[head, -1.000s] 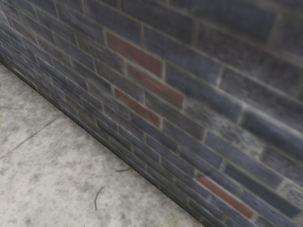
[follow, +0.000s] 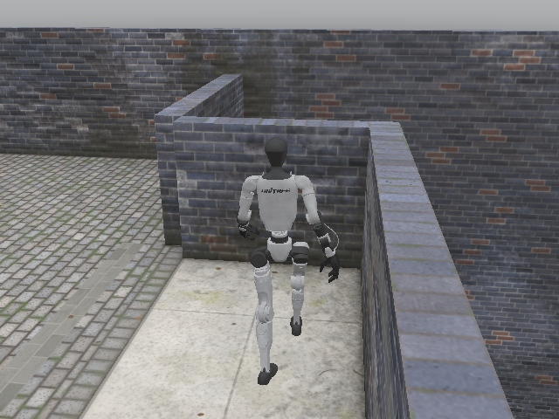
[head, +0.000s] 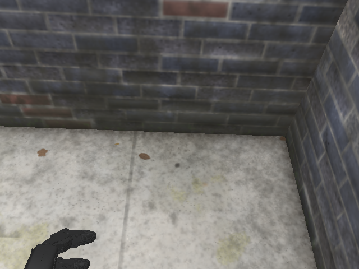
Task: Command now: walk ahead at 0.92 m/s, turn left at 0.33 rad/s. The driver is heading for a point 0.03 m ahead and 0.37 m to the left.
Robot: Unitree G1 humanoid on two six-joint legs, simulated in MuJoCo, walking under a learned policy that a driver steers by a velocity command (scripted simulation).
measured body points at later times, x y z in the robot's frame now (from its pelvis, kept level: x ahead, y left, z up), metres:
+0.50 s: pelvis +0.35 +0.03 +0.02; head +0.38 +0.05 +0.46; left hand +0.34 +0.28 -0.14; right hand +0.51 -0.19 -0.10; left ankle +0.45 +0.10 -0.71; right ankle +0.24 -0.10 -0.65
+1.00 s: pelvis +0.40 +0.02 +0.03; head +0.39 +0.02 +0.48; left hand +0.43 +0.25 -0.12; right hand +0.47 -0.24 -0.11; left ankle +0.45 +0.10 -0.71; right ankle +0.39 -0.10 -0.71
